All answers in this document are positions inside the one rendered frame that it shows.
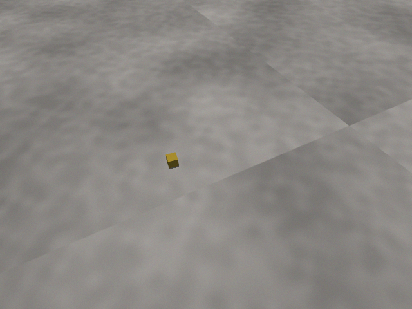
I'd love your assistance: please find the cube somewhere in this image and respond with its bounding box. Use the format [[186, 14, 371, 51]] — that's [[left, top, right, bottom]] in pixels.
[[166, 152, 179, 168]]

